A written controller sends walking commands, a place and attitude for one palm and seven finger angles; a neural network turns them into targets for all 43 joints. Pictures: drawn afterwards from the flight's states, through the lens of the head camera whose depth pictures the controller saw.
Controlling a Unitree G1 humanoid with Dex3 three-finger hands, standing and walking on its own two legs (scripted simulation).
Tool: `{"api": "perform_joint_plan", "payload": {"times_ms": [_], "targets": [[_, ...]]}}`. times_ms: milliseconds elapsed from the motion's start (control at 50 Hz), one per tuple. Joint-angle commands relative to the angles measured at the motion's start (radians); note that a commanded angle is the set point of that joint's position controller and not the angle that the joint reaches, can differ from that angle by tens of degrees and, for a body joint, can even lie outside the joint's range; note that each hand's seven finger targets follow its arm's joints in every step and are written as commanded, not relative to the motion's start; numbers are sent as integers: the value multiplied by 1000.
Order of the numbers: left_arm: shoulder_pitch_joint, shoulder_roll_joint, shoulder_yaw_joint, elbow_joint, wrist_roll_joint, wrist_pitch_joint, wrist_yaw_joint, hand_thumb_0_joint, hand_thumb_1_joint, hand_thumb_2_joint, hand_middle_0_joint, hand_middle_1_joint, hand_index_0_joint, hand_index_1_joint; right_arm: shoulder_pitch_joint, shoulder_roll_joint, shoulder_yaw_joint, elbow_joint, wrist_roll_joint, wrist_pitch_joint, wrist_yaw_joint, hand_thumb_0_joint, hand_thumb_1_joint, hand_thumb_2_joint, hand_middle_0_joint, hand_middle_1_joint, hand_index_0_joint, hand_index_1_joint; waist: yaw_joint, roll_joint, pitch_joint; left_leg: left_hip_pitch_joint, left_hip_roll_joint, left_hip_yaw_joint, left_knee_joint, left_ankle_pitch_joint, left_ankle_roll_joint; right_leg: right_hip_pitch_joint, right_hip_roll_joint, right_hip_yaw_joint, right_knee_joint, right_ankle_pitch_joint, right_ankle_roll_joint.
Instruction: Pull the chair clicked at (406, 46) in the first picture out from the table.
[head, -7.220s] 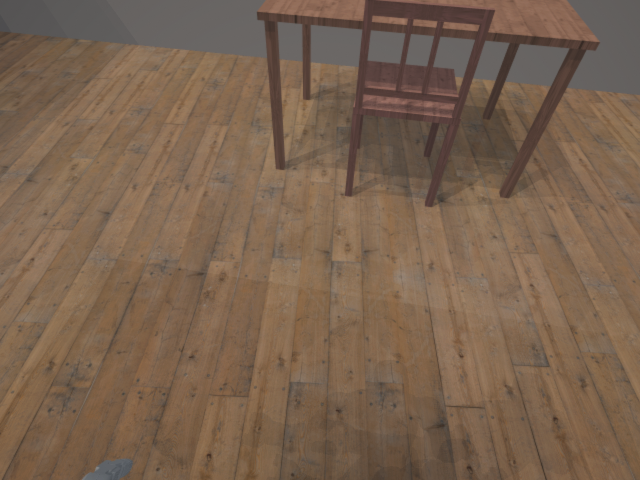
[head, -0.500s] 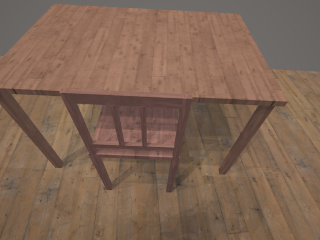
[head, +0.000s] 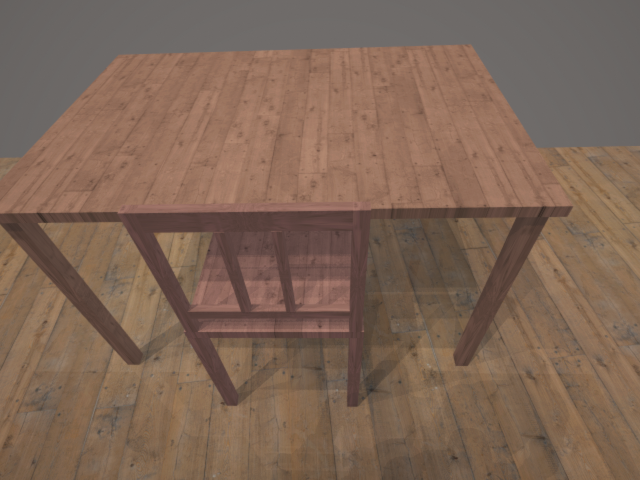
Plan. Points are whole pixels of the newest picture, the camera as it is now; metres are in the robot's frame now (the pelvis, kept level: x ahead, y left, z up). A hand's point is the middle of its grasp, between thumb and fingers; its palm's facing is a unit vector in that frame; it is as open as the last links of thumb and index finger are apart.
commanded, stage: look again from close up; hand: left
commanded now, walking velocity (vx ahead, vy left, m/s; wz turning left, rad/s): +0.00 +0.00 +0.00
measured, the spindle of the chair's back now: (234, 272) +0.49 +0.20 -0.10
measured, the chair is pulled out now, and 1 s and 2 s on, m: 0.00 0.00 0.00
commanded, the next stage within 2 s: shuffle to correct the standing spot in 0.24 s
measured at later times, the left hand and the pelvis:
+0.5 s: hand out of the picture -0.01 +0.18 -0.18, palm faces +0.05 -0.98 -0.18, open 7.4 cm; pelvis +0.01 +0.01 +0.00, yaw +1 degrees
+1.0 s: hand out of the picture +0.07 +0.18 -0.19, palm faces +0.04 -0.98 -0.19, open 7.4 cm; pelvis +0.07 +0.02 -0.01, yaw +0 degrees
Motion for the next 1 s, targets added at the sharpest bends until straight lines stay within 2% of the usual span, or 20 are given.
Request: {"api": "perform_joint_plan", "payload": {"times_ms": [0, 320, 420, 500, 540, 580, 600, 640, 680, 700, 720, 740, 760, 780, 820, 840, 880, 920, 960, 980], "targets": [[47, 122, 23, -29, 0, -16, 1, 0, 900, 900, -200, -300, -200, -300, 70, -67, -11, -14, -3, -8, -2, 0, -900, -900, 200, 300, 200, 300, 8, -47, 58, -73, 57, -41, -83, 166, 37, 12, -116, 115, -112, 225, -17], [77, 112, 17, -4, 2, -16, 1, 0, 900, 900, -200, -300, -200, -300, 73, -58, -7, 18, 1, -11, -4, 0, -900, -900, 200, 300, 200, 300, 14, -45, 47, -69, 58, -47, -91, 195, 40, 28, -120, 104, -116, 247, -13], [98, 111, 29, -4, 12, -1, -8, 0, 900, 900, -200, -300, -200, -300, 87, -48, -12, 20, -11, 1, 5, 0, -900, -900, 200, 300, 200, 300, 20, -67, 120, -141, 24, -24, -52, -80, 55, -42, -115, 136, -154, -215, -37], [113, 121, 40, -11, 11, 0, -14, 0, 900, 900, -200, -300, -200, -300, 93, -37, -12, 6, -14, -3, 9, 0, -900, -900, 200, 300, 200, 300, 19, -95, 168, -187, 6, -4, 6, -89, 61, -75, -127, 161, -155, -281, -62], [105, 108, 41, -13, 11, -5, -15, 0, 900, 900, -200, -300, -200, -300, 119, -37, -13, 9, -14, -14, 6, 0, -900, -900, 200, 300, 200, 300, 3, -41, 152, -136, 25, -24, -16, -8, 71, -94, -106, 118, -84, -177, -59], [90, 78, 36, -25, 14, -9, -19, 0, 900, 900, -200, -300, -200, -300, 162, -67, -19, 27, -12, -24, 2, 0, -900, -900, 200, 300, 200, 300, -8, 54, 129, -78, 100, -118, -66, 89, 107, -126, -48, 27, 40, -69, -36], [85, 65, 34, -29, 16, -13, -20, 0, 900, 900, -200, -300, -200, -300, 192, -91, -25, 35, -13, -30, -4, 0, -900, -900, 200, 300, 200, 300, -15, 117, 97, -33, 153, -180, -81, 236, 137, -136, -20, -26, 139, -15, -26], [47, 44, 30, -46, 16, -20, -17, 0, 900, 900, -200, -300, -200, -300, 224, -114, -33, 44, -17, -33, -17, 0, -900, -900, 200, 300, 200, 300, -27, 177, 93, 81, 231, -260, -68, 624, 204, -241, 5, -66, 235, -147, -18], [31, 41, 36, -53, 9, -23, -19, 0, 900, 900, -200, -300, -200, -300, 214, -110, -28, 40, -18, -31, -22, 0, -900, -900, 200, 300, 200, 300, -17, 137, 100, 101, 245, -235, -10, 863, 220, -236, -8, -62, 192, -207, -27], [66, 44, 41, -44, 6, -26, -20, 0, 900, 900, -200, -300, -200, -300, 177, -106, -25, 30, -12, -30, -25, 0, -900, -900, 200, 300, 200, 300, 16, 104, 83, 47, 205, -173, 61, 956, 187, -116, -13, -62, 83, -99, -29], [181, 61, 52, -9, 7, -30, -16, 0, 900, 900, -200, -300, -200, -300, 132, -102, -24, 9, -2, -30, -27, 0, -900, -900, 200, 300, 200, 300, 73, 18, 23, -81, 128, -85, 206, 902, 132, 108, -43, -6, 16, 237, -38], [310, 132, 71, 31, 9, -37, -3, 0, 900, 900, -200, -300, -200, -300, 90, -69, -21, -26, 7, -36, -24, 0, -900, -900, 200, 300, 200, 300, 112, -160, -53, -304, 35, 20, 381, 548, 71, 336, -187, 167, 13, 763, -81], [366, 161, 66, 58, 2, -37, 5, 0, 900, 900, -200, -300, -200, -300, 37, -41, -21, -48, 14, -29, -25, 0, -900, -900, 200, 300, 200, 300, 125, -268, -69, -384, -27, 44, 519, -219, 34, 372, -384, 276, -31, 1224, -183], [313, 130, 45, 58, 7, -34, 13, 0, 900, 900, -200, -300, -200, -300, 14, -30, -26, -44, 13, -19, -33, 0, -900, -900, 200, 300, 200, 300, 94, -187, -18, -376, -1, -20, 539, -313, 25, 296, -404, 266, -36, 1296, -233], [180, 114, 36, 8, 25, -22, 19, 0, 900, 900, -200, -300, -200, -300, -4, -5, -29, -42, 15, -4, -22, 0, -900, -900, 200, 300, 200, 300, 57, -173, 79, -364, 21, -2, 461, -297, 21, 174, -338, 162, -51, 1153, -203], [130, 123, 36, -11, 26, -17, 18, 0, 900, 900, -200, -300, -200, -300, 2, 3, -30, -39, 17, 1, -17, 0, -900, -900, 200, 300, 200, 300, 32, -176, 74, -305, 22, 13, 353, -263, 21, 129, -303, 121, -46, 1067, -177], [86, 124, 38, -38, 14, -6, 16, 0, 900, 900, -200, -300, -200, -300, 43, 30, -29, -18, 14, 8, -10, 0, -900, -900, 200, 300, 200, 300, 6, -159, 43, -155, -9, 68, 154, -9, 11, 44, -222, 51, -6, 861, -120], [66, 121, 42, -54, -2, 6, 13, 0, 900, 900, -200, -300, -200, -300, 108, 6, -37, -1, 9, 7, -10, 0, -900, -900, 200, 300, 200, 300, -24, -126, 1, 19, 1, 60, -14, 319, 17, -41, -166, 32, 74, 601, -53], [103, 83, 38, -71, -3, 23, 13, 0, 900, 900, -200, -300, -200, -300, 73, -78, -52, -32, 3, -1, -14, 0, -900, -900, 200, 300, 200, 300, 14, 52, -27, 20, 186, -119, -28, 724, 119, -77, -83, -4, 126, 173, 28], [120, 63, 39, -75, 3, 34, 17, 0, 900, 900, -200, -300, -200, -300, 41, -108, -57, -49, -2, 7, -12, 0, -900, -900, 200, 300, 200, 300, 24, 61, 5, -67, 237, -150, -54, 710, 162, -46, -61, -3, 145, -58, 35]]}}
